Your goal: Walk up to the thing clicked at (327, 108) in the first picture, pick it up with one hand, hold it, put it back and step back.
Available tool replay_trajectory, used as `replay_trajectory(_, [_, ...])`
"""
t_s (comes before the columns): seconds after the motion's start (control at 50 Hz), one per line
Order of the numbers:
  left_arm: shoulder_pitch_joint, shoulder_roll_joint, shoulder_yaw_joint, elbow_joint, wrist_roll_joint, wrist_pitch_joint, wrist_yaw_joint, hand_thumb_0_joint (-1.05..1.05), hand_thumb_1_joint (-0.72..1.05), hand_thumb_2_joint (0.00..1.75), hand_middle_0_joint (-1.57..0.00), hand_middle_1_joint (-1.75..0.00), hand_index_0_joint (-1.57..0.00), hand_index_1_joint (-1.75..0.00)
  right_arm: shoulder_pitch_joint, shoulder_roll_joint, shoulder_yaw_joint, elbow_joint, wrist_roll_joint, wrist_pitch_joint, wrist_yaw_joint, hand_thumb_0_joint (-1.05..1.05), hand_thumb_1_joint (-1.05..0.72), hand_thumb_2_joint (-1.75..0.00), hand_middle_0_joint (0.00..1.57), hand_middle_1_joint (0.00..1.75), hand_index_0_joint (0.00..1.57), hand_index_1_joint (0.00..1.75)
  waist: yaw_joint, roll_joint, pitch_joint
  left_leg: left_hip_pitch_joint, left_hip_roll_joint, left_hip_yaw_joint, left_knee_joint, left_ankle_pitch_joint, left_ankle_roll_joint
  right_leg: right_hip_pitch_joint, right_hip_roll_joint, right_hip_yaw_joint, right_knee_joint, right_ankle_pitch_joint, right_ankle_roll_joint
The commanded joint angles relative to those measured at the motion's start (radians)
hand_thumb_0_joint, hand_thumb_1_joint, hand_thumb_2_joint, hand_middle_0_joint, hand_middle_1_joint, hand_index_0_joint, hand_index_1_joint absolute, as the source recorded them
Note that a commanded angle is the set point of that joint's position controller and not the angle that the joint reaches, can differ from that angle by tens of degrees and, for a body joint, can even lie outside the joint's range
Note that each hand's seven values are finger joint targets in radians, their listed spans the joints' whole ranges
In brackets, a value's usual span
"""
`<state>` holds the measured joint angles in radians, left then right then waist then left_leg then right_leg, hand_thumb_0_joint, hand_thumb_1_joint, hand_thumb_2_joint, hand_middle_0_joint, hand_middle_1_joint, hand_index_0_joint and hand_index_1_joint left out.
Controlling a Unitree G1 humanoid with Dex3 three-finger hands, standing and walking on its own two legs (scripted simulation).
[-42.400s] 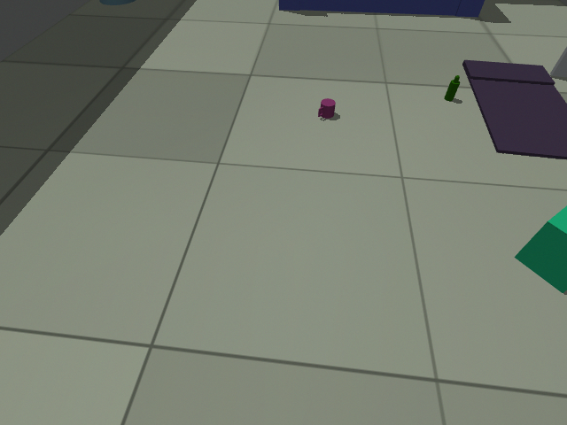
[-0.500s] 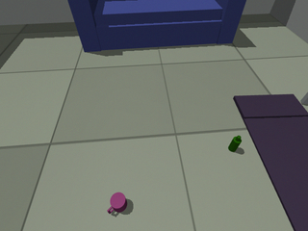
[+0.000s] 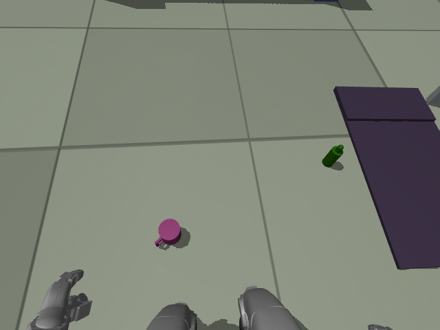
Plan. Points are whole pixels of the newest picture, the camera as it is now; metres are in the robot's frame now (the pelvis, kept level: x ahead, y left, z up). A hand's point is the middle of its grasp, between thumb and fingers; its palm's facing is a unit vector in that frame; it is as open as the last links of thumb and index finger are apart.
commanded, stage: step back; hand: left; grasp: from above
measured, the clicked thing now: (167, 234) +0.44 +0.18 -0.72
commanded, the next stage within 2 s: none
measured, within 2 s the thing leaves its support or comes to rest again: neither
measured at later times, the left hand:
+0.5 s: hand out of the picture +0.02 +0.26 -0.13, palm faces -0.07 -0.91 -0.41, open 7.4 cm
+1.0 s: hand out of the picture -0.14 +0.31 -0.15, palm faces -0.04 -0.94 -0.35, open 7.4 cm
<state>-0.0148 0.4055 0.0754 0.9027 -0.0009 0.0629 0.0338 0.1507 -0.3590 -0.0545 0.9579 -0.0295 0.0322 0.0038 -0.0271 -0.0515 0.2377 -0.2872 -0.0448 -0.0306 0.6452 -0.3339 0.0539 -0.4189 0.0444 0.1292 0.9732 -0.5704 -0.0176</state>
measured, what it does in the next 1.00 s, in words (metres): walks backwards: right foot, then left foot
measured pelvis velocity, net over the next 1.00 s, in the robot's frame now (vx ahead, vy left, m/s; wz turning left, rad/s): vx -0.25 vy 0.05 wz -0.07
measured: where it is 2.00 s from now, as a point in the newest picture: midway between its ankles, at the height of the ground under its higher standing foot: outside the picture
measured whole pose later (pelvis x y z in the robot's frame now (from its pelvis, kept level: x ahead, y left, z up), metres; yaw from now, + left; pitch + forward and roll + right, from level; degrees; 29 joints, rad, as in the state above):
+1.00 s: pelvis -0.25 +0.05 +0.01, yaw -4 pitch -2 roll -2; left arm 0.19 0.41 0.10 0.81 0.01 0.07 0.00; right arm 0.14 -0.34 -0.03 0.85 -0.03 0.01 -0.01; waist 0.02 -0.05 0.16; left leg -0.30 0.02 -0.03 0.54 -0.20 0.02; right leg -0.42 0.11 0.18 1.19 -0.47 0.03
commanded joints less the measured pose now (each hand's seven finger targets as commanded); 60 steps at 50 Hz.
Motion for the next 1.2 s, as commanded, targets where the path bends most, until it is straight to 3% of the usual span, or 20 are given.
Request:
replay_trajectory(0.0, [0.113, 0.150, 0.035, -0.053, -0.012, -0.008, 0.011, 0.00, 0.90, 0.90, -0.20, -0.30, -0.20, -0.30, -0.048, -0.252, -0.058, -0.113, 0.002, -0.027, -0.043, 0.00, -0.90, -0.90, 0.20, 0.30, 0.20, 0.30, 0.036, 0.204, -0.333, 0.271, 0.239, -0.204, -0.165, 0.798, 0.083, -0.089, 0.041, 0.079, 0.203, 0.053, -0.013])
replay_trajectory(0.16, [0.112, 0.148, 0.044, -0.093, 0.009, -0.027, 0.006, 0.00, 0.90, 0.90, -0.20, -0.30, -0.20, -0.30, 0.042, -0.238, -0.064, -0.131, 0.011, -0.021, -0.051, 0.00, -0.90, -0.90, 0.20, 0.30, 0.20, 0.30, -0.030, 0.159, -0.292, 0.365, 0.285, -0.210, -0.144, 0.770, 0.130, -0.045, 0.002, -0.009, -0.106, 0.079, 0.033])
replay_trajectory(0.26, [0.175, 0.152, 0.053, -0.074, 0.022, -0.033, -0.010, 0.00, 0.90, 0.90, -0.20, -0.30, -0.20, -0.30, -0.021, -0.265, -0.067, -0.159, 0.013, -0.020, -0.039, 0.00, -0.90, -0.90, 0.20, 0.30, 0.20, 0.30, -0.003, 0.164, -0.309, 0.193, 0.311, -0.242, -0.187, 0.499, 0.149, 0.125, -0.025, -0.077, -0.258, 0.132, -0.002])
replay_trajectory(0.32, [0.270, 0.147, 0.056, -0.047, 0.031, -0.046, -0.016, 0.00, 0.90, 0.90, -0.20, -0.30, -0.20, -0.30, -0.091, -0.251, -0.061, -0.171, 0.025, -0.016, -0.033, 0.00, -0.90, -0.90, 0.20, 0.30, 0.20, 0.30, 0.057, 0.071, -0.321, 0.024, 0.246, -0.165, -0.103, 0.289, 0.086, 0.283, -0.068, -0.027, -0.469, 0.387, -0.062])
replay_trajectory(0.34, [0.250, 0.189, 0.069, -0.059, 0.039, -0.050, -0.019, 0.00, 0.90, 0.90, -0.20, -0.30, -0.20, -0.30, -0.084, -0.228, -0.054, -0.174, 0.030, -0.014, -0.030, 0.00, -0.90, -0.90, 0.20, 0.30, 0.20, 0.30, 0.043, -0.038, -0.297, -0.075, 0.155, -0.106, -0.008, 0.158, 0.032, 0.297, -0.165, 0.122, -0.529, 0.449, -0.114])
replay_trajectory(0.36, [0.212, 0.249, 0.080, -0.081, 0.029, -0.050, -0.023, 0.00, 0.90, 0.90, -0.20, -0.30, -0.20, -0.30, -0.107, -0.195, -0.045, -0.178, 0.032, -0.012, -0.029, 0.00, -0.90, -0.90, 0.20, 0.30, 0.20, 0.30, 0.056, -0.181, -0.224, -0.141, -0.010, 0.003, 0.154, -0.067, -0.033, 0.214, -0.316, 0.312, -0.640, 0.462, -0.232])
replay_trajectory(0.38, [0.150, 0.291, 0.087, -0.121, 0.036, -0.053, -0.021, 0.00, 0.90, 0.90, -0.20, -0.30, -0.20, -0.30, -0.089, -0.201, -0.051, -0.165, 0.027, -0.004, -0.033, 0.00, -0.90, -0.90, 0.20, 0.30, 0.20, 0.30, 0.063, -0.237, -0.187, -0.116, -0.059, -0.042, 0.398, -0.286, -0.050, 0.081, -0.437, 0.442, -0.685, 0.500, -0.325])
replay_trajectory(0.48, [0.064, 0.181, 0.072, -0.175, 0.032, -0.057, -0.006, 0.00, 0.90, 0.90, -0.20, -0.30, -0.20, -0.30, 0.032, -0.207, -0.040, -0.108, 0.031, -0.007, -0.028, 0.00, -0.90, -0.90, 0.20, 0.30, 0.20, 0.30, 0.008, -0.041, -0.208, -0.143, -0.103, -0.138, 0.564, -0.146, -0.064, 0.139, -0.248, 0.125, -0.592, 0.646, -0.191])
replay_trajectory(0.6, [0.201, 0.185, 0.066, -0.182, 0.042, -0.041, -0.004, 0.00, 0.90, 0.90, -0.20, -0.30, -0.20, -0.30, 0.003, -0.196, -0.028, -0.153, 0.027, -0.023, -0.039, 0.00, -0.90, -0.90, 0.20, 0.30, 0.20, 0.30, 0.089, -0.125, -0.316, -0.188, -0.030, -0.047, 0.221, -0.219, -0.089, 0.453, -0.266, 0.110, -0.492, 0.802, -0.208])
replay_trajectory(0.7, [0.133, 0.206, 0.060, -0.214, 0.019, -0.013, -0.017, 0.00, 0.90, 0.90, -0.20, -0.30, -0.20, -0.30, 0.142, -0.195, -0.046, -0.098, 0.009, -0.030, -0.032, 0.00, -0.90, -0.90, 0.20, 0.30, 0.20, 0.30, 0.009, -0.114, -0.341, 0.101, 0.009, 0.028, -0.244, 0.134, -0.043, 0.270, -0.212, 0.053, -0.395, 0.622, -0.113])
replay_trajectory(0.72, [0.144, 0.168, 0.047, -0.225, 0.018, -0.008, -0.020, 0.00, 0.90, 0.90, -0.20, -0.30, -0.20, -0.30, 0.128, -0.237, -0.060, -0.108, -0.007, -0.034, -0.032, 0.00, -0.90, -0.90, 0.20, 0.30, 0.20, 0.30, 0.010, -0.017, -0.330, 0.162, 0.109, -0.118, -0.281, 0.151, -0.010, 0.132, -0.161, 0.040, -0.336, 0.472, -0.064])
replay_trajectory(0.74, [0.141, 0.124, 0.040, -0.233, 0.013, -0.010, -0.019, 0.00, 0.90, 0.90, -0.20, -0.30, -0.20, -0.30, 0.095, -0.342, -0.082, -0.122, -0.022, -0.033, -0.030, 0.00, -0.90, -0.90, 0.20, 0.30, 0.20, 0.30, 0.009, 0.246, -0.305, 0.213, 0.333, -0.413, -0.330, 0.278, 0.073, -0.082, 0.008, -0.041, -0.139, 0.149, -0.015])
replay_trajectory(0.76, [0.070, 0.171, 0.066, -0.233, 0.023, -0.011, -0.003, 0.00, 0.90, 0.90, -0.20, -0.30, -0.20, -0.30, 0.047, -0.409, -0.093, -0.143, -0.011, -0.029, -0.025, 0.00, -0.90, -0.90, 0.20, 0.30, 0.20, 0.30, -0.037, 0.288, -0.247, -0.016, 0.460, -0.508, -0.359, 0.291, 0.229, -0.030, 0.060, 0.020, 0.052, -0.081, 0.008])
replay_trajectory(0.78, [0.060, 0.195, 0.075, -0.221, 0.031, -0.010, 0.001, 0.00, 0.90, 0.90, -0.20, -0.30, -0.20, -0.30, -0.013, -0.397, -0.091, -0.158, -0.010, -0.037, -0.031, 0.00, -0.90, -0.90, 0.20, 0.30, 0.20, 0.30, -0.023, 0.278, -0.189, -0.133, 0.495, -0.553, -0.381, 0.269, 0.273, 0.005, 0.029, 0.080, 0.210, -0.067, 0.009])
replay_trajectory(0.84, [0.210, 0.165, 0.075, -0.155, 0.006, -0.005, -0.013, 0.00, 0.90, 0.90, -0.20, -0.30, -0.20, -0.30, -0.139, -0.274, -0.050, -0.189, -0.013, -0.043, -0.036, 0.00, -0.90, -0.90, 0.20, 0.30, 0.20, 0.30, 0.088, 0.165, -0.175, -0.025, 0.281, -0.199, -0.290, 0.427, 0.135, -0.073, 0.081, 0.101, 0.340, 0.095, -0.005])
replay_trajectory(1.0, [0.209, 0.145, 0.066, -0.176, 0.022, -0.017, -0.020, 0.00, 0.90, 0.90, -0.20, -0.30, -0.20, -0.30, 0.023, -0.267, -0.067, -0.187, 0.005, -0.039, -0.044, 0.00, -0.90, -0.90, 0.20, 0.30, 0.20, 0.30, -0.015, 0.219, -0.292, 0.296, 0.309, -0.203, -0.196, 0.476, 0.205, -0.083, 0.016, 0.018, 0.020, 0.056, 0.072])
replay_trajectory(1.08, [0.278, 0.151, 0.068, -0.135, 0.021, -0.021, -0.030, 0.00, 0.90, 0.90, -0.20, -0.30, -0.20, -0.30, -0.022, -0.300, -0.076, -0.218, -0.006, -0.020, -0.037, 0.00, -0.90, -0.90, 0.20, 0.30, 0.20, 0.30, 0.005, 0.285, -0.324, 0.162, 0.299, -0.183, -0.197, 0.346, 0.166, 0.114, -0.031, -0.084, -0.265, 0.095, 0.039])
replay_trajectory(1.14, [0.434, 0.154, 0.076, -0.057, 0.029, -0.024, -0.040, 0.00, 0.90, 0.90, -0.20, -0.30, -0.20, -0.30, -0.086, -0.299, -0.076, -0.231, 0.006, -0.002, -0.032, 0.00, -0.90, -0.90, 0.20, 0.30, 0.20, 0.30, 0.079, 0.249, -0.358, 0.003, 0.255, -0.141, -0.131, 0.167, 0.098, 0.307, -0.036, -0.119, -0.542, 0.278, -0.015])
replay_trajectory(1.16, [0.402, 0.207, 0.090, -0.067, 0.047, -0.028, -0.042, 0.00, 0.90, 0.90, -0.20, -0.30, -0.20, -0.30, -0.063, -0.262, -0.067, -0.233, 0.015, 0.002, -0.032, 0.00, -0.90, -0.90, 0.20, 0.30, 0.20, 0.30, 0.063, 0.103, -0.310, -0.146, 0.169, -0.097, -0.026, 0.028, 0.035, 0.309, -0.111, 0.049, -0.577, 0.203, -0.049])
replay_trajectory(1.18, [0.345, 0.294, 0.112, -0.107, 0.055, -0.029, -0.045, 0.00, 0.90, 0.90, -0.20, -0.30, -0.20, -0.30, -0.047, -0.195, -0.049, -0.248, 0.021, 0.000, -0.038, 0.00, -0.90, -0.90, 0.20, 0.30, 0.20, 0.30, 0.059, -0.160, -0.233, -0.347, -0.014, -0.020, 0.165, -0.186, -0.038, 0.266, -0.295, 0.322, -0.656, 0.120, -0.121])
